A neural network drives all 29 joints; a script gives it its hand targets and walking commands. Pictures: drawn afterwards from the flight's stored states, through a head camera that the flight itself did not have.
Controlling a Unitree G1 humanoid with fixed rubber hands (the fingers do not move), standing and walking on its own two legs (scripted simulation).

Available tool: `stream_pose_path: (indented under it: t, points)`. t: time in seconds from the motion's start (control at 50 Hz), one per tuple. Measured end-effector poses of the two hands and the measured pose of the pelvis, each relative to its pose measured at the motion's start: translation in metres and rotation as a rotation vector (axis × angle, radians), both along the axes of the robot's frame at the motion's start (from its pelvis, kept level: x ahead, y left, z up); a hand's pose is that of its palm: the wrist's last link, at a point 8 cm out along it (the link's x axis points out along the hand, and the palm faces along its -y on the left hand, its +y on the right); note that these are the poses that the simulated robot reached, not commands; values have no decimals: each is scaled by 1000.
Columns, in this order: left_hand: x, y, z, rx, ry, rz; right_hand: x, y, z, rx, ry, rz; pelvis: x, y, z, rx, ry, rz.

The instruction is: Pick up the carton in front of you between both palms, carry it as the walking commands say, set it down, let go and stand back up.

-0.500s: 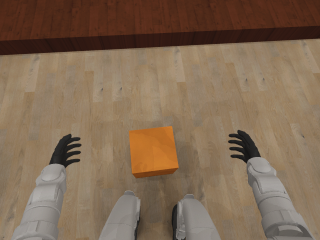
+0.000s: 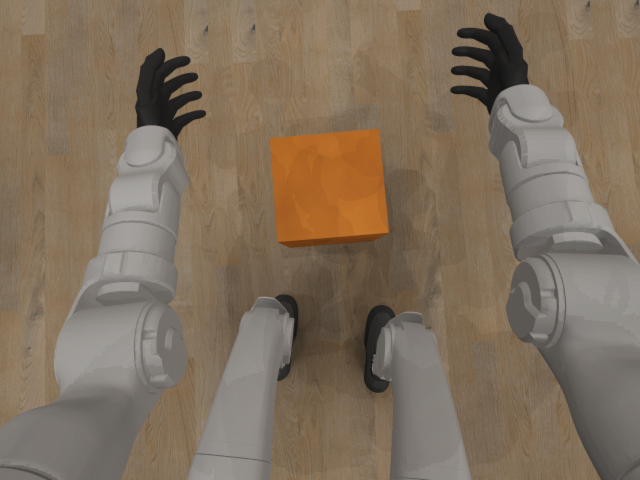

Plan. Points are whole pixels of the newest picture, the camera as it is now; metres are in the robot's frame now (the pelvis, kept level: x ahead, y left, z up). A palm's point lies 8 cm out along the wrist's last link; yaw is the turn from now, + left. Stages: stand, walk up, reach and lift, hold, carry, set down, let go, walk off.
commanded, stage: reach and lift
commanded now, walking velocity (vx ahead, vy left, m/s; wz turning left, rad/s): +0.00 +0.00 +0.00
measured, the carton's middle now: (328, 196) +0.47 +0.04 -0.50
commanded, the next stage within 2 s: none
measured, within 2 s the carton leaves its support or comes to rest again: leaves its support in 1.70 s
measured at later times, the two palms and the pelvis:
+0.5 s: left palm (214, 186) +0.44 +0.24 -0.32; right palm (441, 172) +0.50 -0.15 -0.32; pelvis -0.01 -0.01 -0.17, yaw +1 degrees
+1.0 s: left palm (232, 189) +0.46 +0.24 -0.43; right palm (419, 180) +0.51 -0.14 -0.45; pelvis -0.03 +0.00 -0.26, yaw +2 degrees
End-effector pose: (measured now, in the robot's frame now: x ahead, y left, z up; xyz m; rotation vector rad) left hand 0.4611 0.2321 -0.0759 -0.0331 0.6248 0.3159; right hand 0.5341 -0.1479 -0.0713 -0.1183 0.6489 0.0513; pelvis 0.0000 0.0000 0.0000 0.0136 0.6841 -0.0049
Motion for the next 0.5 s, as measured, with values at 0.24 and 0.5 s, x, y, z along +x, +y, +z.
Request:
stream_pose_path:
  t: [0.24, 0.5]
  points:
    - [-7, 0, -98, 6, 62, -11, -11, -3, -106, -19, 46, -31, 14, -5, -51, 5, 163, 4]
    - [-20, 5, -240, 5, 62, -1, -30, -6, -251, -22, 23, -49, -8, -6, -168, 15, 136, 7]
